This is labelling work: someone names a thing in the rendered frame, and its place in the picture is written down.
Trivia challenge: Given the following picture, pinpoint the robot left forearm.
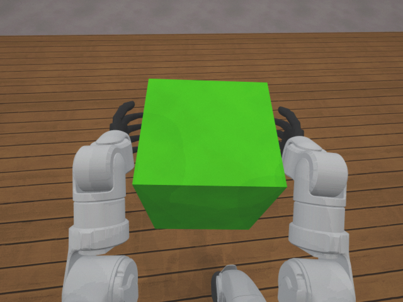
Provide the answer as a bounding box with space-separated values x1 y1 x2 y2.
62 130 134 298

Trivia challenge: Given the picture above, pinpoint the robot left hand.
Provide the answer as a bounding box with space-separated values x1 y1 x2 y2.
110 101 144 154

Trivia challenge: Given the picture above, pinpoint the carton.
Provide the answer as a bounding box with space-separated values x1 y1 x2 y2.
132 79 287 230

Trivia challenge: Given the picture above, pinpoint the left robot upper arm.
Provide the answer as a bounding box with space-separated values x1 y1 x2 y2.
62 255 139 302

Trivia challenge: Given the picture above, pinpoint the right robot thigh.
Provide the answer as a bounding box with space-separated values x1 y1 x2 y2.
216 270 266 302

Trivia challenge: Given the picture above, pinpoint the right robot upper arm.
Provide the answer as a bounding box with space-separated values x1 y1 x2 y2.
278 258 355 302

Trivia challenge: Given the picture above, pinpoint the robot right forearm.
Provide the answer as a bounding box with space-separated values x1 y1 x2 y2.
282 136 356 302

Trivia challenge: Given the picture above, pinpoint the robot right hand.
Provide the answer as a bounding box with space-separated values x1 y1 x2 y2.
274 106 304 158

